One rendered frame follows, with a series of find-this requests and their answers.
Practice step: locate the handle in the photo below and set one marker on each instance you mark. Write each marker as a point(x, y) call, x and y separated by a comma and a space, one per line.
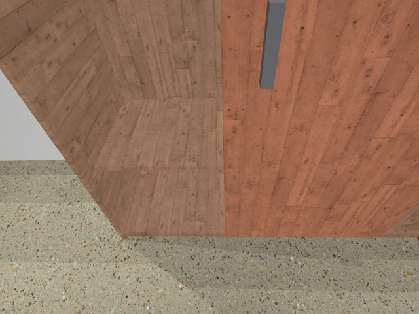
point(272, 35)

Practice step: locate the wardrobe door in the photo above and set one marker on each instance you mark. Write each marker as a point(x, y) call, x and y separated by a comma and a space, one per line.
point(409, 221)
point(332, 150)

